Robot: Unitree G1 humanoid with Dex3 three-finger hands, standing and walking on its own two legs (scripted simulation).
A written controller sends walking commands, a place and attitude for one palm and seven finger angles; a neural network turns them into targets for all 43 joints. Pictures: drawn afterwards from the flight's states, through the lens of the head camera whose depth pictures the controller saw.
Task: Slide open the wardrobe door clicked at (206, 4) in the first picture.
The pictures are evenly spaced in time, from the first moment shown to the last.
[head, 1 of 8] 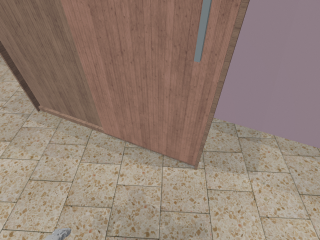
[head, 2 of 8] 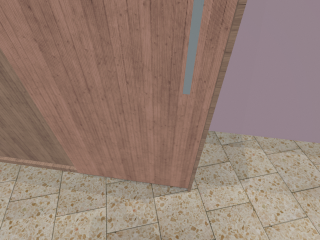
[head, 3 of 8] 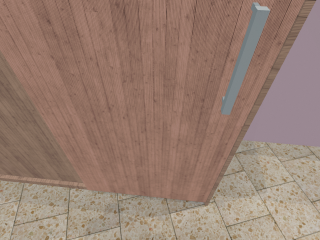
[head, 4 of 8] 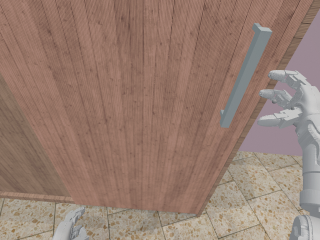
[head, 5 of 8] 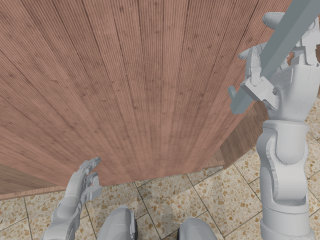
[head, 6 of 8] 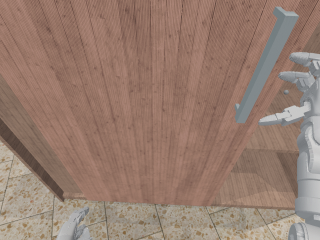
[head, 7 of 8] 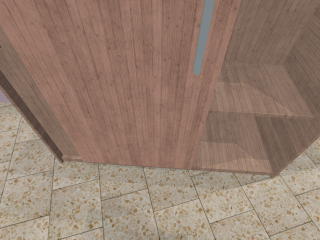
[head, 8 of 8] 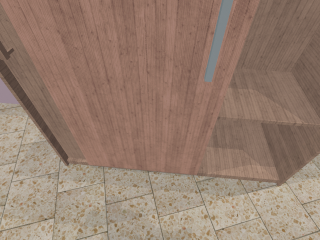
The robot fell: no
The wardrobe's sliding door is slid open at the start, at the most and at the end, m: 0.00 0.55 0.55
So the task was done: yes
